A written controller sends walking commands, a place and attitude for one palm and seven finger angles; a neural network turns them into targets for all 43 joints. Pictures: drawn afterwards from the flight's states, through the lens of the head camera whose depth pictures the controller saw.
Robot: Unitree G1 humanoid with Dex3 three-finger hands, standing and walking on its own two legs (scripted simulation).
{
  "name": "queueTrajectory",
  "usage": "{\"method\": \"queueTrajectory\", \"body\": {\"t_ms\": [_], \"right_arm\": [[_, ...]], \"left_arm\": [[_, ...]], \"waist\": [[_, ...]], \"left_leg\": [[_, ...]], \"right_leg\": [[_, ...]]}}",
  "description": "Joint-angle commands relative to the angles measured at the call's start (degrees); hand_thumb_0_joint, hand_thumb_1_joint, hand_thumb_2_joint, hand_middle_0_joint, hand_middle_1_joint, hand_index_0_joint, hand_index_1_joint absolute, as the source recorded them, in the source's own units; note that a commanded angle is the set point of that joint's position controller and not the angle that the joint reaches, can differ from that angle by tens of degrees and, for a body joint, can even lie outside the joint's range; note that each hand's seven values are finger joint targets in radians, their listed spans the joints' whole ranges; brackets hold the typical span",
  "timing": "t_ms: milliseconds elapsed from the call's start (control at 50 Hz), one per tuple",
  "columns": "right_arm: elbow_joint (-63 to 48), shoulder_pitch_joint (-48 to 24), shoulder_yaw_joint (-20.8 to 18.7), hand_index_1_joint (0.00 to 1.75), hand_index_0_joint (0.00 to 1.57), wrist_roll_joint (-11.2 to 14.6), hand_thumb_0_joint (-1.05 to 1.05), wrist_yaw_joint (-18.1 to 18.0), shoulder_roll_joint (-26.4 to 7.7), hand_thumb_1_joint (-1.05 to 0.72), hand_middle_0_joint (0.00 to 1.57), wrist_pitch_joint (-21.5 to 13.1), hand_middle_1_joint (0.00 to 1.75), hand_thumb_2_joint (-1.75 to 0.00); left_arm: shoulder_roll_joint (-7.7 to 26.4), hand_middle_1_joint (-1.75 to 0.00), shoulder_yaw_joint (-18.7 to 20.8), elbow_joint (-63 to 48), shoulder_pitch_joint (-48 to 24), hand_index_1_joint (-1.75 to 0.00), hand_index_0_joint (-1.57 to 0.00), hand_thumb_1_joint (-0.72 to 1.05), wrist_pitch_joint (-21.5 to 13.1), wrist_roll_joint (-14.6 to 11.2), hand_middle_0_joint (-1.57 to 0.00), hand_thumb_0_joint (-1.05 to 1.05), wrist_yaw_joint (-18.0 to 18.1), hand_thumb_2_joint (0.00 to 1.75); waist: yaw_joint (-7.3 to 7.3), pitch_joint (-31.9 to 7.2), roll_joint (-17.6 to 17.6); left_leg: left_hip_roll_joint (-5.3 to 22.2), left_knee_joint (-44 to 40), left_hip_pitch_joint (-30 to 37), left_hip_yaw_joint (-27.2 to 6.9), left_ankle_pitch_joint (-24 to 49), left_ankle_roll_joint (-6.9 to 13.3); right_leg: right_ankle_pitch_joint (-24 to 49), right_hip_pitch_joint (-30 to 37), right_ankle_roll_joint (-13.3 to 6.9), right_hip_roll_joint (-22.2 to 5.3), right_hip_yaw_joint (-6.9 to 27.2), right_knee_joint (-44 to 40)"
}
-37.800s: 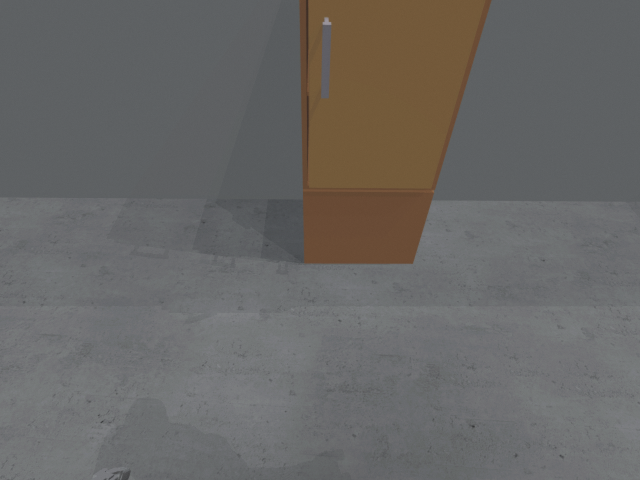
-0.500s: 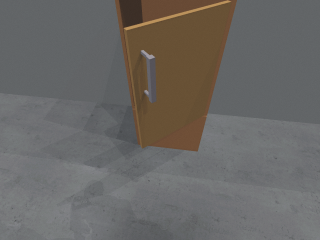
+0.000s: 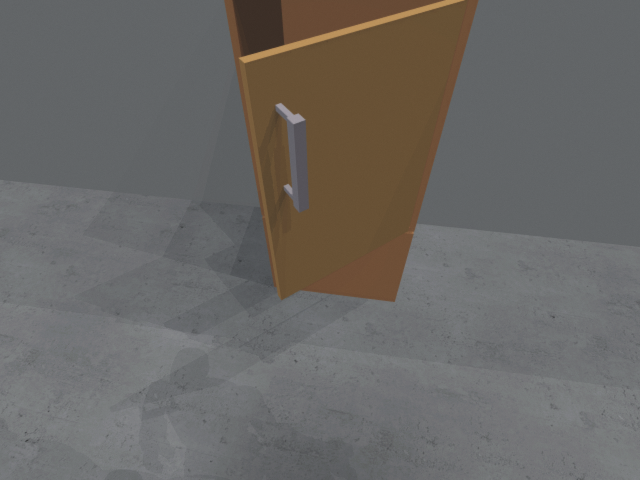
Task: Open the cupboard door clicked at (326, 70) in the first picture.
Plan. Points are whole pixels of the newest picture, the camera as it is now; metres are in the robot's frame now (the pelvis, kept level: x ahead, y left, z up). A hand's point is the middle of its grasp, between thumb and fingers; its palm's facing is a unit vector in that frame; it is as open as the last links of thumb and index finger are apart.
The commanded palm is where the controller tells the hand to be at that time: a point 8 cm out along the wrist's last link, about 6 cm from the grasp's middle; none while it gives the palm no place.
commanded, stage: look to check the result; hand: left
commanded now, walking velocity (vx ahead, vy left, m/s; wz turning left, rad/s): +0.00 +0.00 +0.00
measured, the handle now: (292, 160) +0.56 +0.08 +0.08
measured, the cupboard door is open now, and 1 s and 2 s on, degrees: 42 42 42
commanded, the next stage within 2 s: walk to a spot facing it in 0.22 s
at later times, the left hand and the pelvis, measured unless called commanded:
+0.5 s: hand out of the picture +0.08 +0.21 -0.17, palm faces -0.03 -0.96 -0.28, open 7.3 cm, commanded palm none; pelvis +0.02 +0.00 +0.00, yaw -3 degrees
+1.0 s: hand out of the picture +0.09 +0.13 -0.16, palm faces -0.23 -0.92 -0.30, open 7.3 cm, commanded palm none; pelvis +0.00 -0.05 +0.00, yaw -18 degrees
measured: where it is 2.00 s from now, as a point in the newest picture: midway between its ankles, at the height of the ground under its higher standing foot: outside the picture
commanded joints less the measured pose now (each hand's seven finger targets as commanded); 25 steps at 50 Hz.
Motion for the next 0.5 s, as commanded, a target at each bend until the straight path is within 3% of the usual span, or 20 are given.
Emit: {"method": "queueTrajectory", "body": {"t_ms": [0,320,340,400,480], "right_arm": [[-2.21,0.15,-1.34,0.3,0.2,0.3,0.0,-0.32,-8.72,-0.9,0.2,-0.8,0.3,-0.9],[-2.06,-1.54,-1.16,0.3,0.2,0.31,0.0,-0.39,-9.99,-0.9,0.2,-1.15,0.3,-0.9],[-2.22,-1.49,-1.26,0.3,0.2,0.23,0.0,-0.5,-10.28,-0.9,0.2,-1.18,0.3,-0.9],[-1.85,1.74,-0.75,0.3,0.2,0.11,0.0,-0.92,-5.2,-0.9,0.2,-0.15,0.3,-0.9],[-4.13,3.1,-2.2,0.3,0.2,0.17,0.0,-1.59,-6.9,-0.9,0.2,0.73,0.3,-0.9]], "left_arm": [[9.71,-0.3,1.69,-2.32,-0.52,-0.3,-0.2,0.9,-1.28,-0.33,-0.2,0.0,0.39,0.9],[10.81,-0.3,1.77,-2.51,-1.46,-0.3,-0.2,0.9,-1.54,-0.36,-0.2,0.0,0.43,0.9],[10.83,-0.3,1.83,-2.65,-1.41,-0.3,-0.2,0.9,-1.5,-0.4,-0.2,0.0,0.39,0.9],[6.71,-0.3,1.5,-2.8,0.22,-0.3,-0.2,0.9,0.01,-0.39,-0.2,0.0,0.67,0.9],[7.96,-0.3,2.96,-5.33,0.47,-0.3,-0.2,0.9,1.43,-0.06,-0.2,0.0,0.3,0.9]], "waist": [[-0.37,-3.66,-1.09],[-0.16,-4.77,-1.36],[-0.17,-5.05,-0.98],[-0.64,-4.96,-0.36],[-0.64,-4.42,-1.09]], "left_leg": [[5.59,-3.09,1.11,-4.7,6.17,1.33],[6.08,-3.7,2.57,-4.54,10.28,1.21],[6.32,-3.31,3.36,-4.0,10.77,1.15],[6.8,0.18,3.73,-1.31,12.17,0.28],[7.91,3.61,2.97,0.96,10.77,0.41]], "right_leg": [[5.49,0.61,-1.82,-6.23,6.28,-4.0],[11.62,2.98,-1.79,-6.46,5.98,-3.62],[12.72,2.6,-1.94,-6.35,6.46,-3.51],[17.73,0.48,-1.61,-6.37,7.28,-0.23],[19.12,-3.18,-2.12,-5.26,8.97,4.5]]}}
